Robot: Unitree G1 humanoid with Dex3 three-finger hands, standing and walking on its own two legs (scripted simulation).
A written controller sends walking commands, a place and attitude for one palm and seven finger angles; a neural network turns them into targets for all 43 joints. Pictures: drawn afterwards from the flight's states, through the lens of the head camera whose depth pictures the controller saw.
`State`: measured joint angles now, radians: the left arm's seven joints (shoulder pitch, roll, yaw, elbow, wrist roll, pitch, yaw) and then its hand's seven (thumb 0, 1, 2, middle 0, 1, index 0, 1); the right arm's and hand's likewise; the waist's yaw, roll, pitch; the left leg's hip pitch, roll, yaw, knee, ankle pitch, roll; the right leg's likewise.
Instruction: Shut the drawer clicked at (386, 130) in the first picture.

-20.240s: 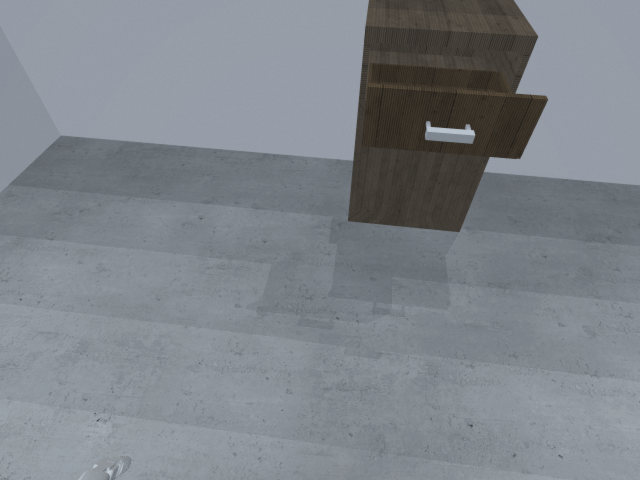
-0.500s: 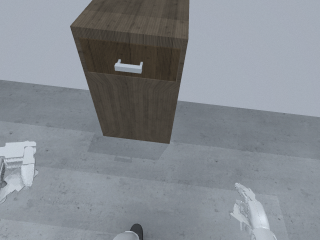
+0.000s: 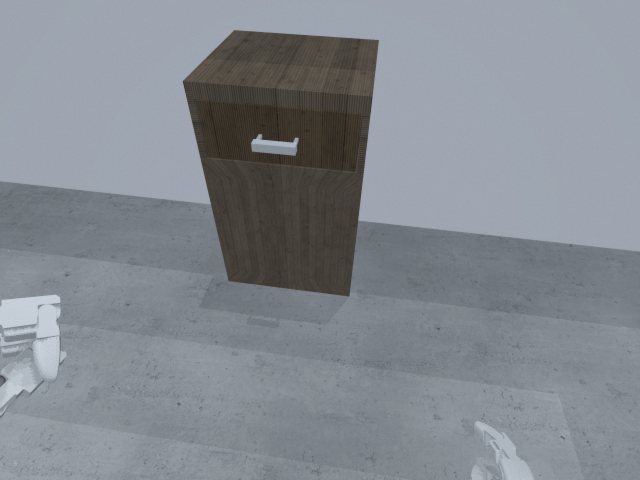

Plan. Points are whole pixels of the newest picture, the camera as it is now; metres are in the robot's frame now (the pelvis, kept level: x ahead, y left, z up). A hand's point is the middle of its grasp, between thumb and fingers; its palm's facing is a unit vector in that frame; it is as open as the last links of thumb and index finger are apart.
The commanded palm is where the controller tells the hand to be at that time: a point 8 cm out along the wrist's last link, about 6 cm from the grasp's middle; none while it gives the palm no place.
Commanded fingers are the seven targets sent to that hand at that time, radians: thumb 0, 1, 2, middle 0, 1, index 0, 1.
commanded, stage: stop stepping back and stand still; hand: left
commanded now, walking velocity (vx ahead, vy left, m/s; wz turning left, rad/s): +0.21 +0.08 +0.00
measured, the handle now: (276, 143) +0.98 +0.15 -0.08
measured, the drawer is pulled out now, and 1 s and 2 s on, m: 0.00 0.00 0.00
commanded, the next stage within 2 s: let the arm hang, fingers relaxed in 0.60 s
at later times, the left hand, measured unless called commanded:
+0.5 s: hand (41, 417) +0.13 +0.22 +0.17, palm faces +0.41 -0.77 -0.50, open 3.3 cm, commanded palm +0.07 +0.27 +0.18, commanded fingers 0.00 0.90 0.90 -1.40 -1.60 -1.40 -1.60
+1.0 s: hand out of the picture +0.02 +0.20 -0.16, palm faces +0.07 -0.97 -0.24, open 3.2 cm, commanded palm none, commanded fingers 0.00 0.90 0.90 -0.76 -0.91 -0.76 -0.91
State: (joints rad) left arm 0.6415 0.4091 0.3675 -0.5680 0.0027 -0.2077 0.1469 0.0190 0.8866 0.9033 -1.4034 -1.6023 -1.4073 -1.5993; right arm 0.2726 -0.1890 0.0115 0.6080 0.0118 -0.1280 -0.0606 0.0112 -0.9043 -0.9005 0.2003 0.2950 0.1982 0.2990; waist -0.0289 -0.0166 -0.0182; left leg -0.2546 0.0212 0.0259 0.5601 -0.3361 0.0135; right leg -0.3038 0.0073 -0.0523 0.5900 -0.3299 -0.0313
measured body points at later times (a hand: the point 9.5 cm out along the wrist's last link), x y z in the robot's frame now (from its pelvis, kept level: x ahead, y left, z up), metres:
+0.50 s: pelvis -0.05 -0.02 -0.01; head -0.05 -0.02 +0.44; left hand +0.11 +0.26 +0.20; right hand +0.10 -0.24 -0.12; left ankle -0.01 +0.12 -0.69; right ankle -0.03 -0.11 -0.73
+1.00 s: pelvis -0.04 +0.00 -0.01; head -0.03 +0.01 +0.44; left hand +0.01 +0.25 -0.14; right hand +0.07 -0.22 -0.14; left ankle +0.01 +0.12 -0.73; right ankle -0.03 -0.12 -0.73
